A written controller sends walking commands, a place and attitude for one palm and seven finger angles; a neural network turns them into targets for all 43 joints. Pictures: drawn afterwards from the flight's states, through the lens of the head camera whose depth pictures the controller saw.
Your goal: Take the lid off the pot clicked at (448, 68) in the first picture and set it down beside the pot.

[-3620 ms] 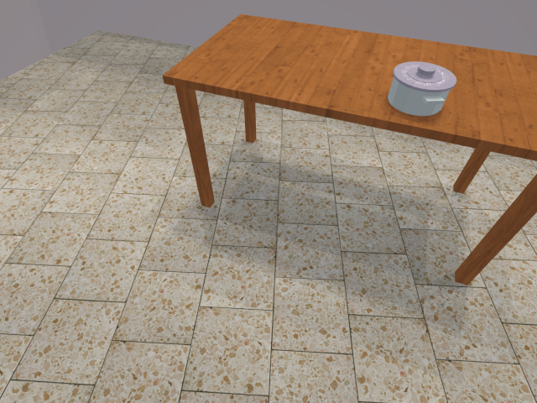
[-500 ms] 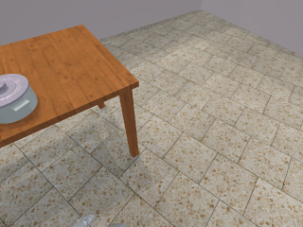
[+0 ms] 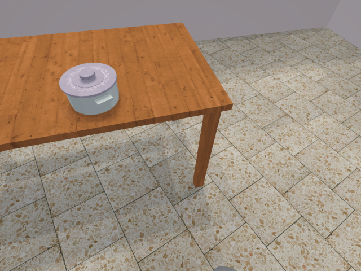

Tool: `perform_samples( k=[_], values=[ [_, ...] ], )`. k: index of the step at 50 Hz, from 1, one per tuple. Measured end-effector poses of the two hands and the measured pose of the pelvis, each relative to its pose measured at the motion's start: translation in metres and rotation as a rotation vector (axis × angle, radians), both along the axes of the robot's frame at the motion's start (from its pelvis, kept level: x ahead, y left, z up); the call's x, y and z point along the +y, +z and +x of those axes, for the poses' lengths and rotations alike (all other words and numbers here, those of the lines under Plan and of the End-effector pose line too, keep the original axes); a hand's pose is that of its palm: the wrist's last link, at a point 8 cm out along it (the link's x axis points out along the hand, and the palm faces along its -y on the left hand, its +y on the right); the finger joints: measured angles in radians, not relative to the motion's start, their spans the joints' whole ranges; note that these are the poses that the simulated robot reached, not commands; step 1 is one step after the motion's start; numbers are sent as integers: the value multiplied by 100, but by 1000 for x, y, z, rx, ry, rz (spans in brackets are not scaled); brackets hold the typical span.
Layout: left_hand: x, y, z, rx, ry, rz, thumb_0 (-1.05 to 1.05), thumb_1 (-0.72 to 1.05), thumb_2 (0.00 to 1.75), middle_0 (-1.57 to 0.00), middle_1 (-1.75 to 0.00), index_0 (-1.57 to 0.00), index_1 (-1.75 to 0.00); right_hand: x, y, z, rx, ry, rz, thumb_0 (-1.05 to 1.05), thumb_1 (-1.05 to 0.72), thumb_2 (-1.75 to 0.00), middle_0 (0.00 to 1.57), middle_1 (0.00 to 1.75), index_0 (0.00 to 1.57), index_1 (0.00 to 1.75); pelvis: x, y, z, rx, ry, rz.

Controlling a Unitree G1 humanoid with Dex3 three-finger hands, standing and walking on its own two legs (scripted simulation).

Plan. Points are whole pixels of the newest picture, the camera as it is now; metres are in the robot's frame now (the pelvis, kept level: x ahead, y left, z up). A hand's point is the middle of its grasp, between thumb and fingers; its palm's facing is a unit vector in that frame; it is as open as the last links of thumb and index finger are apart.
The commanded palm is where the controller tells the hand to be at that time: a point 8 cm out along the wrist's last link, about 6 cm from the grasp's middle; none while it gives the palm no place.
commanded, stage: turn to face it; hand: left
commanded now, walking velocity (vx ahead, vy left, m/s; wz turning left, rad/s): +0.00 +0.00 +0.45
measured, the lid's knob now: (87, 73) +0.66 +0.34 +0.04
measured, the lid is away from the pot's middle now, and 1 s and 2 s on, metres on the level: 0.00 0.00 0.00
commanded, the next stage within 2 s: take the last steps up to it in 0.32 s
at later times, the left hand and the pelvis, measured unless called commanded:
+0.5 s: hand out of the picture -0.05 +0.15 -0.16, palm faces +0.29 -0.93 -0.22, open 7.4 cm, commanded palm none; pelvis -0.02 -0.03 +0.00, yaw +13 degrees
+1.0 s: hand out of the picture +0.07 +0.22 -0.17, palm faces +0.25 -0.95 -0.20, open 7.4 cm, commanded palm none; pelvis +0.05 +0.02 +0.00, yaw +15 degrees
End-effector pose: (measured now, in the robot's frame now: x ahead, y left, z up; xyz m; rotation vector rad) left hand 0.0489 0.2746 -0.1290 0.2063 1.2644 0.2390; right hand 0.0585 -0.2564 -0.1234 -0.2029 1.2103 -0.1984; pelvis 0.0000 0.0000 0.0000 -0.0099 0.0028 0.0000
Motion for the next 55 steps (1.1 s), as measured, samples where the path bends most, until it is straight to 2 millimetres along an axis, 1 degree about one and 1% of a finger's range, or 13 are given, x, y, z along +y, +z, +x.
perform_samples(
  k=[8, 13, 19, 23, 28, 31, 33, 39, 44, 47, 50, 53, 55],
  values=[
    [-38, 8, -20, -57, 59, 49, 0, 91, 90, -20, -29, -19, -30, -21, -31, 26, 3, 75, 73, 1, -90, -90, 20, 30, 20, 30, -33, -11, -5, -12, 90, 21],
    [-64, 16, -44, -54, 120, 23, 0, 91, 90, -21, -29, -20, -30, -26, -24, 43, 5, 141, 85, 1, -91, -90, 20, 30, 20, 30, -43, -2, -8, -19, 147, 41],
    [-83, 11, -74, -28, 177, -29, 0, 91, 90, -21, -29, -20, -30, -19, -15, 57, 13, 208, 74, 1, -91, -90, 19, 29, 20, 30, -44, 4, -12, -16, 196, 50],
    [-83, 3, -102, 11, 223, -61, 0, 90, 90, -21, -30, -20, -30, -4, -10, 67, 8, 258, 56, 1, -91, -90, 19, 29, 20, 30, -37, 3, -19, -11, 218, 44],
    [-65, -17, -145, 71, 298, -101, 0, 90, 90, -21, -30, -20, -30, 29, -3, 75, -45, 331, 30, 1, -91, -90, 19, 29, 20, 30, -16, -4, -26, -7, 249, 13],
    [-50, -26, -163, 120, 318, -117, 0, 91, 90, -21, -30, -20, -30, 46, 0, 67, -64, 344, 21, 1, -91, -90, 19, 29, 20, 30, -4, -7, -27, -16, 254, 8],
    [-41, -23, -163, 136, 315, -120, 1, 91, 90, -21, -29, -20, -30, 52, 4, 54, -47, 331, 21, 0, -91, -90, 19, 29, 20, 30, 2, -2, -24, -21, 258, 4],
    [-18, -12, -135, 93, 296, -109, 1, 91, 90, -20, -29, -19, -30, 53, 3, 6, 86, 259, 14, 0, -92, -90, 20, 30, 20, 30, 17, 7, -7, -21, 266, 11],
    [-8, -9, -89, 60, 267, -96, 1, 91, 90, -20, -29, -19, -30, 51, -5, -30, 217, 194, 28, 0, -92, -90, 20, 30, 20, 30, 22, 6, 16, -14, 264, 29],
    [-7, -8, -49, 30, 237, -91, 1, 91, 90, -20, -29, -19, -30, 51, -8, -45, 292, 160, 44, 1, -91, -90, 20, 30, 20, 30, 22, 4, 33, -8, 264, 37],
    [-9, -6, 1, -13, 194, -86, 1, 91, 90, -20, -29, -19, -30, 50, -12, -52, 360, 129, 63, 1, -91, -90, 20, 30, 20, 30, 19, 0, 54, -4, 264, 40],
    [-15, -4, 58, -72, 149, -76, 1, 91, 90, -20, -29, -19, -30, 46, -19, -47, 420, 105, 83, 1, -91, -90, 20, 30, 20, 30, 13, -5, 80, -1, 260, 39],
    [-20, -6, 96, -124, 124, -65, 1, 91, 90, -20, -29, -19, -30, 41, -26, -37, 452, 96, 95, 1, -91, -90, 20, 30, 20, 30, 7, -13, 101, -2, 260, 36]
  ],
)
